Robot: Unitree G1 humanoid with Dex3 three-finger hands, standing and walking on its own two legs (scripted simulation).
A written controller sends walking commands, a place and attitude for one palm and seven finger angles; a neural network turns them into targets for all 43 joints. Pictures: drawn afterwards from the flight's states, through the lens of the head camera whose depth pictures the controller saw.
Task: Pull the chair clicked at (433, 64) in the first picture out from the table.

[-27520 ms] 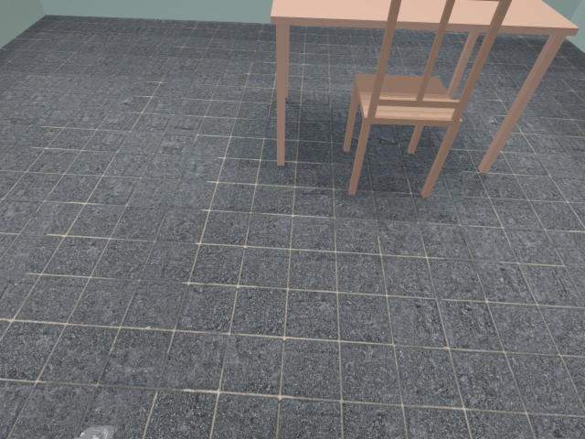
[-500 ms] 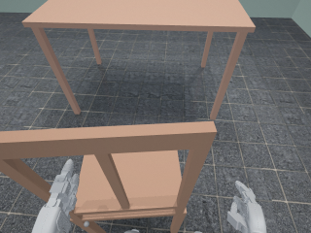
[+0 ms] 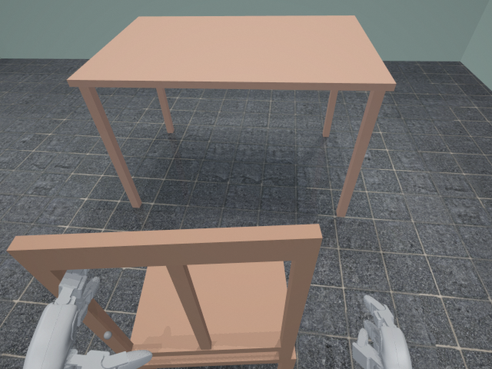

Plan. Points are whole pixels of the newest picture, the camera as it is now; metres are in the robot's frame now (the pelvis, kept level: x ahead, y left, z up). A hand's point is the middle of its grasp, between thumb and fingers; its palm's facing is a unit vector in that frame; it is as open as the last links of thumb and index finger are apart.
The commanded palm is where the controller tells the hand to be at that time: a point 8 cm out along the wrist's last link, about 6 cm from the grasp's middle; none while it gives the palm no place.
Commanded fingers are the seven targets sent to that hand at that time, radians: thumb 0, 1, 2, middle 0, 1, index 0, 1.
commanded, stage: draw the hand back to the body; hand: left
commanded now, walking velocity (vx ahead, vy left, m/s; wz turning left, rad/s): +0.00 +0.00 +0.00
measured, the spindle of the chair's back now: (194, 312) +0.23 +0.13 -0.05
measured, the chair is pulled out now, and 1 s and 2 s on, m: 0.62 0.62 0.64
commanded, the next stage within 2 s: step back with the hand held close in 0.76 s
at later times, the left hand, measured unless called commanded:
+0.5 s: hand (90, 311) +0.17 +0.23 +0.08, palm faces +0.31 -0.83 -0.45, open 7.8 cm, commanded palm +0.15 +0.28 +0.19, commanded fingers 0.00 0.90 0.90 -0.20 -0.30 -0.20 -0.30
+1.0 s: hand (88, 309) +0.17 +0.24 +0.08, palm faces +0.30 -0.84 -0.45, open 7.1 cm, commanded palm +0.14 +0.28 +0.19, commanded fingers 0.00 0.90 0.90 -0.20 -0.30 -0.20 -0.30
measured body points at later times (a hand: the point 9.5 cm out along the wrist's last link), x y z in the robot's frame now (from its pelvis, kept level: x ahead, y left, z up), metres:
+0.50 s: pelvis +0.02 -0.02 +0.01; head +0.01 -0.05 +0.46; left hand +0.15 +0.28 +0.11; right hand +0.22 -0.23 -0.07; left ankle -0.02 +0.13 -0.72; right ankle +0.01 -0.13 -0.72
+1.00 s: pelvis +0.01 -0.02 +0.01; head +0.03 -0.04 +0.46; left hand +0.15 +0.28 +0.11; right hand +0.22 -0.22 -0.07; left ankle -0.02 +0.13 -0.72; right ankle +0.01 -0.13 -0.72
